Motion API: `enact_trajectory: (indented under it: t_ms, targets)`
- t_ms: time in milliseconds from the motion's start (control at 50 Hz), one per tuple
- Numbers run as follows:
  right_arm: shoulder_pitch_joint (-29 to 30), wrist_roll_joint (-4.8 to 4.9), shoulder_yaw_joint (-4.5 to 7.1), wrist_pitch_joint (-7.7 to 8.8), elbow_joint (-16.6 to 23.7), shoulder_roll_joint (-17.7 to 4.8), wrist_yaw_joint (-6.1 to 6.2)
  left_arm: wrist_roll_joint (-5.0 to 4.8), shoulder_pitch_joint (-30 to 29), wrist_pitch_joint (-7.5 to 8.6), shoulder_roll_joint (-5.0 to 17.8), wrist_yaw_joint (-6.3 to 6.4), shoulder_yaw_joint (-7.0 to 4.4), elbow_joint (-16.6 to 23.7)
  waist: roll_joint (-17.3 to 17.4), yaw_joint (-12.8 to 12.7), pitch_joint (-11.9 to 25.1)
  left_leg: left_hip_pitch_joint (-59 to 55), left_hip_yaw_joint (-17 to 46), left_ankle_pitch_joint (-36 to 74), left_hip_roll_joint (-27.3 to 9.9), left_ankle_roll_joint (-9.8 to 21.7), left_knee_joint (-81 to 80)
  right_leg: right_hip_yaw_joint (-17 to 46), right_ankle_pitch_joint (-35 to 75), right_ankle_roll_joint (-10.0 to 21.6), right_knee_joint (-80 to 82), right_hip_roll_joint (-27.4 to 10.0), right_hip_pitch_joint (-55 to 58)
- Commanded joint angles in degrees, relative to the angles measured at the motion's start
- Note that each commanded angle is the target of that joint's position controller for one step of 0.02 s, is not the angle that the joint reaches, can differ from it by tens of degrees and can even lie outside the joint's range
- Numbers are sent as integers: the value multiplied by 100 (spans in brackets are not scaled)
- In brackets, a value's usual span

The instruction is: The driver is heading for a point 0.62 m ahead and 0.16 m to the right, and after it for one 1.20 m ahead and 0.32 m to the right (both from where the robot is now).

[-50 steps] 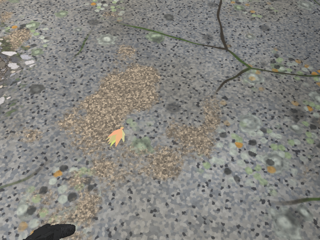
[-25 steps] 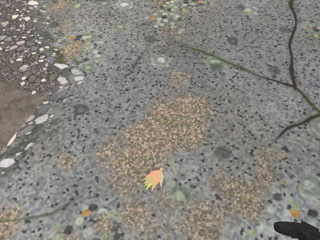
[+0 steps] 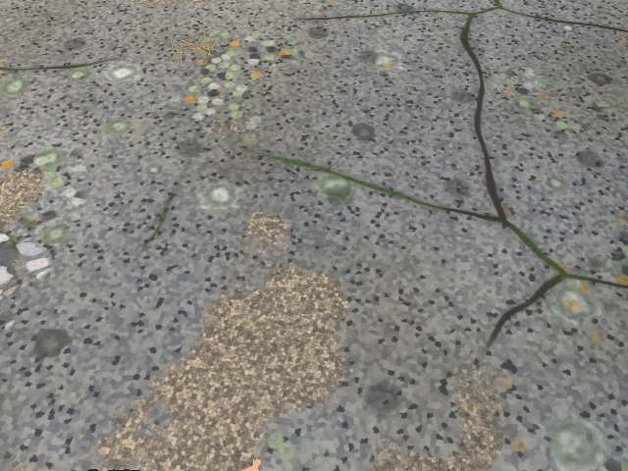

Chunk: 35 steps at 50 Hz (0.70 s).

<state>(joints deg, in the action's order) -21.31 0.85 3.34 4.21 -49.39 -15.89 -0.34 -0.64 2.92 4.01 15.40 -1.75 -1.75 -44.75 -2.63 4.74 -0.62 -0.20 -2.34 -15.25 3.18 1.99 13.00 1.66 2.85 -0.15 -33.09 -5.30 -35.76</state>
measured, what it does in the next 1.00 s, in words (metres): walks ahead: right foot, then left foot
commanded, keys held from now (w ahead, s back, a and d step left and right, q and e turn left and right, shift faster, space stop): w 0.44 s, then w+e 0.50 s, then e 0.06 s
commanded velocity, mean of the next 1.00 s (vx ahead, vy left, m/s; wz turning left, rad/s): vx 0.50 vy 0.00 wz -0.21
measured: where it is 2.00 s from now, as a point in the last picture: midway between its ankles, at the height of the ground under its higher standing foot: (328, 351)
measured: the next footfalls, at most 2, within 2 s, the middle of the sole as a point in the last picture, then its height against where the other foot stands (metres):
right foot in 0.10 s outside the picture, level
left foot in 0.62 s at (251, 455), level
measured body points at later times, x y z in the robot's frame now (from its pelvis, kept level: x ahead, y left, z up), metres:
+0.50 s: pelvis +0.27 -0.04 +0.00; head +0.30 -0.04 +0.45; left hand +0.28 +0.24 -0.13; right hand +0.47 -0.28 -0.10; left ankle +0.46 +0.13 -0.69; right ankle +0.19 -0.14 -0.74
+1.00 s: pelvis +0.54 -0.01 +0.00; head +0.56 -0.02 +0.45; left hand +0.77 +0.20 -0.10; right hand +0.50 -0.29 -0.13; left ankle +0.48 +0.11 -0.74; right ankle +0.67 -0.20 -0.69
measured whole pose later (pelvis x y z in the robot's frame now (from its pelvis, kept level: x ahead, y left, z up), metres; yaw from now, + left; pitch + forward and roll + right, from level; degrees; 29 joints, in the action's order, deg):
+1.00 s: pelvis +0.54 -0.01 +0.00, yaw -15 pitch +1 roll +3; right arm -16.5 -0.5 4.1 4.8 -52.7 -15.3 0.9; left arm -0.9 8.0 1.2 16.1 -1.5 -4.4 -44.6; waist -2.0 3.6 -1.7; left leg -1.2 -13.1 -14.8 0.4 0.3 13.4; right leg 1.1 0.4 0.9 -42.9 -6.8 -38.7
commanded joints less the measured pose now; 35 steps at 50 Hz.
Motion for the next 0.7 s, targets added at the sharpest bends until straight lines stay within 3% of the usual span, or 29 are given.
enact_trajectory:
  t_ms: [20,60,80,100,120,140,160,180,200,220,260,300,360,420,500,560,580,600,620,640,660,680,700]
  targets:
    - [-101,41,255,-26,117,-1031,58,-19,-585,126,504,-84,-107,540,644,-118,-287,-81,816,1831,-1779,843,-88,-39,-338,187,324,99,48]
    - [23,44,274,-91,88,-1100,84,-6,-145,152,667,-94,-183,445,754,-415,-32,-252,748,2903,-1752,700,462,-240,-695,362,501,301,762]
    - [86,36,242,-126,92,-1034,97,16,569,155,856,-63,-300,219,688,-774,398,-119,528,3672,-1490,565,1292,-409,-658,510,620,477,1762]
    - [50,-45,138,-131,181,-807,118,57,1567,149,1209,-9,-436,-25,398,-1142,1177,680,270,3088,-1189,365,2689,106,-384,797,357,-36,3373]
    - [-581,-90,-54,-17,328,-213,73,115,2155,97,1818,27,-585,-127,-959,-994,1984,3066,-17,692,-255,-103,4973,2646,-1154,1722,631,-1462,5614]
    - [-462,-37,-31,113,233,-396,43,15,2288,71,1385,6,-468,-165,-1185,-1134,2303,3954,765,-1802,-48,-115,5832,4041,-1950,1947,1453,-1717,5896]
    - [29,121,98,190,354,-852,-1,-6,1881,74,1104,15,-366,-108,-748,-1107,1407,4504,873,-1543,-408,-28,6206,3309,-2346,1649,1565,-1539,5238]
    - [416,144,90,215,446,-848,4,20,1484,69,947,28,-320,-19,-384,-976,862,4492,697,-1009,-716,29,6014,2581,-2153,1455,1669,-1312,4424]
    - [620,68,100,197,477,-792,30,63,1148,72,781,16,-270,16,-142,-814,431,4294,603,-604,-910,11,5630,2068,-1747,1372,1874,-1093,3627]
    - [573,13,130,134,447,-743,52,120,945,102,615,5,-218,46,-232,-613,255,3920,649,-307,-1076,2,5313,1694,-1349,1281,2061,-897,3082]
    - [355,-15,97,5,362,-508,64,115,868,162,619,-7,-228,10,-316,-422,227,3491,611,-48,-1137,-84,5041,1307,-875,1341,2356,-779,2591]
    - [551,-51,86,-51,434,-445,87,94,967,207,761,27,-270,-88,-191,-393,98,3665,581,348,-1172,-195,4616,987,-465,1418,2541,-759,2496]
    - [1110,-79,58,-26,579,-371,67,67,1197,179,862,106,-300,-226,-71,-532,-44,3881,537,1293,-1152,-283,3565,570,-136,1314,2636,-642,2658]
    - [1706,-46,-1,27,707,-251,-1,16,1460,143,943,155,-313,-360,-63,-747,-174,3633,357,2020,-969,-278,2545,239,-211,1171,2674,-510,2735]
    - [2392,-1,-18,97,957,-289,-113,-59,1952,28,985,180,-335,-616,-25,-948,-381,3624,387,1936,-789,-233,1836,454,-295,1163,2390,-736,3262]
    - [2273,-1,42,182,968,-506,-173,-84,1904,-60,1098,231,-396,-651,-153,-733,-290,3193,463,1436,-678,-101,1481,751,-22,1034,1950,-930,3584]
    - [1996,-3,86,206,896,-600,-165,-86,1820,-85,1139,239,-414,-641,-218,-549,-147,2726,376,1254,-585,-36,1393,780,364,973,1661,-904,3570]
    - [1363,-19,192,222,706,-782,-129,-76,1741,-101,1071,242,-387,-619,-166,-210,227,1776,247,1195,-466,92,1234,629,997,837,977,-650,3419]
    - [400,-97,321,233,485,-1103,-72,0,1727,-94,792,237,-283,-534,33,188,1016,178,592,1330,-909,350,1541,398,618,644,-340,-300,2705]
    - [-287,-173,463,179,382,-1666,-25,62,2321,-5,176,211,-110,-401,1267,125,1992,-2185,2572,932,-2375,1055,1562,-100,-1453,217,-2521,530,581]
    - [-485,-120,390,128,309,-1369,-41,-62,2382,83,245,199,-106,-420,1971,186,2440,-2402,4230,-210,-2822,1375,655,403,-3721,144,-3606,761,-349]
    - [-97,-87,267,129,357,-973,-27,-217,1906,106,840,199,-278,-340,1341,195,1503,-1643,3580,-872,-2604,1088,432,606,-3420,206,-4057,399,-800]
    - [344,-79,197,130,419,-761,-9,-233,1522,89,877,216,-303,-227,1090,70,884,-847,2839,-769,-2421,890,285,431,-2920,248,-4012,129,-855]
Over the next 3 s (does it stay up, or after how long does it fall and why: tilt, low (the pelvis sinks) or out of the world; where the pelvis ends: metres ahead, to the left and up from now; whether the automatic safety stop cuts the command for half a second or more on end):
stays up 1.13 -0.27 -0.01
